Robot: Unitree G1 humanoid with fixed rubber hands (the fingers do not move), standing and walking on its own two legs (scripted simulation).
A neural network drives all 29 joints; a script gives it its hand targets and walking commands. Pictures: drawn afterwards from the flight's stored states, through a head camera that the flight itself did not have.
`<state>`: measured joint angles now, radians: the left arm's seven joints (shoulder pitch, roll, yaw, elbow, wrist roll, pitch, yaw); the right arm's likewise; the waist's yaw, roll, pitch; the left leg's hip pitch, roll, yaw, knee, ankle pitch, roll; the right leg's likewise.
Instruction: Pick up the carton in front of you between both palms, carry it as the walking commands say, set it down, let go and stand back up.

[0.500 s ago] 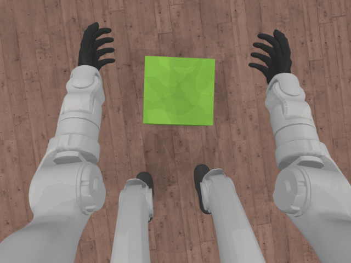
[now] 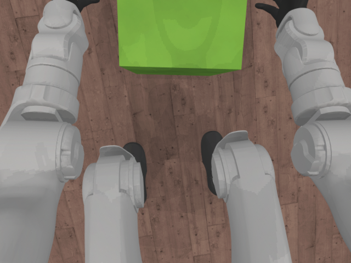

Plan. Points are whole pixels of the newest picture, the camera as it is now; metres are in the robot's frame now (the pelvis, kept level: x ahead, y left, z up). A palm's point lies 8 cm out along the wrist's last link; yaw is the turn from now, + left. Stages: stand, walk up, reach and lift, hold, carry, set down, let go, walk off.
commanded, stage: reach and lift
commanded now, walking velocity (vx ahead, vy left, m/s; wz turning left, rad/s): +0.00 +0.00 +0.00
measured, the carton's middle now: (177, 25) +0.54 -0.04 -0.28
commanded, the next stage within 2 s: none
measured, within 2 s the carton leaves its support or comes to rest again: leaves its support in 0.98 s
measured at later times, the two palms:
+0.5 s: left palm (83, 12) +0.56 +0.14 -0.21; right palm (271, 14) +0.53 -0.21 -0.21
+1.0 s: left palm (95, 10) +0.56 +0.12 -0.20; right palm (262, 9) +0.53 -0.19 -0.19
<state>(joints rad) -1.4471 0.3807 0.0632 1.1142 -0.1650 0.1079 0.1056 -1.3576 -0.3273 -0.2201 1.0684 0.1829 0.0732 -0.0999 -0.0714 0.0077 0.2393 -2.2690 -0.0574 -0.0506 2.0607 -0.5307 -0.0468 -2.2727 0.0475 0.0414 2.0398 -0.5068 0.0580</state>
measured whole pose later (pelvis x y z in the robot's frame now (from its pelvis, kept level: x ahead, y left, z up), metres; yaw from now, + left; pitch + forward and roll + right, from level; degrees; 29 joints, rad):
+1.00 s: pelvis +0.01 +0.00 -0.04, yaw +1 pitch +38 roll -1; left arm -1.41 0.24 0.15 1.03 -0.08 0.17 0.15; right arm -1.36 -0.25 -0.23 0.97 0.12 0.18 -0.12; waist -0.06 0.02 0.30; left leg -2.28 -0.08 -0.05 2.22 -0.59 -0.05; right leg -2.29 0.03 0.04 2.20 -0.57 0.06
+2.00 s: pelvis +0.04 +0.00 +0.20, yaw +0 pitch +35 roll +0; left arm -0.75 -0.07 0.39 0.66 0.18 0.34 0.06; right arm -0.73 0.05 -0.42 0.64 -0.18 0.35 -0.06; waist -0.02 0.01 -0.24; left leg -1.53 -0.11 -0.11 1.43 -0.50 -0.05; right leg -1.55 0.09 0.11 1.42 -0.48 0.05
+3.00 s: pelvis +0.10 +0.00 +0.37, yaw -1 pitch -3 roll +0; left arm -0.31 -0.16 0.30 0.41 0.29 0.60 -0.01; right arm -0.31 0.16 -0.31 0.41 -0.30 0.61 -0.01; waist 0.00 0.00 -0.02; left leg -0.18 -0.05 -0.14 0.48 -0.24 -0.01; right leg -0.20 0.05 0.14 0.47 -0.22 0.02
